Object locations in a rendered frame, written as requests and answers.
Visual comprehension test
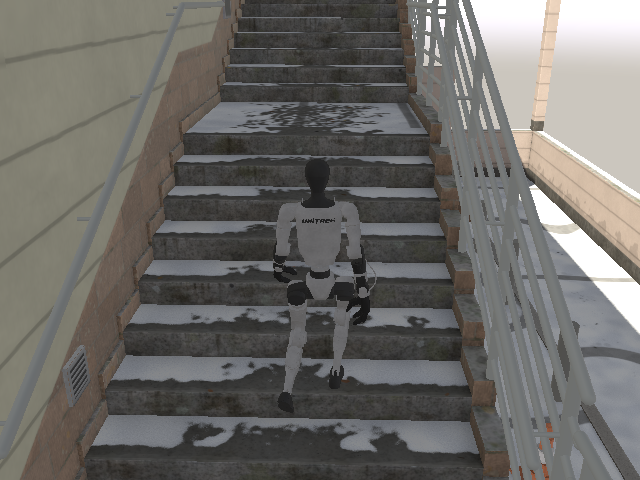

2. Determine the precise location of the robot right hand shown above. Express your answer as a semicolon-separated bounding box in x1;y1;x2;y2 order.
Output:
346;296;370;325

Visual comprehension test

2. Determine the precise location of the robot right forearm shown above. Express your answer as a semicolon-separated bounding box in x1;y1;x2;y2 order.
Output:
351;244;370;298

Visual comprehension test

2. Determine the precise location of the robot left upper arm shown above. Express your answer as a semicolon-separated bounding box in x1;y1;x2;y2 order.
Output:
275;203;297;256

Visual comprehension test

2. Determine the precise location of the robot right shin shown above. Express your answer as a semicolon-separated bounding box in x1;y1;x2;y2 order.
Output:
332;310;351;376

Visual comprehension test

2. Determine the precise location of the robot left hand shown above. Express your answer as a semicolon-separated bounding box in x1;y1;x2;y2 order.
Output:
273;266;297;283

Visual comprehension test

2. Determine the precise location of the robot right upper arm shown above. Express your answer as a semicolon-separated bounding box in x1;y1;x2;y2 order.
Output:
339;202;362;259

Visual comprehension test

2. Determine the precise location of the robot left forearm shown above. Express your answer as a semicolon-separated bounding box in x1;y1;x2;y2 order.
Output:
273;241;287;272

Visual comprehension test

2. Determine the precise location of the left robot foot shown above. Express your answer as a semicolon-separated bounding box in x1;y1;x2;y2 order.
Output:
277;392;294;413

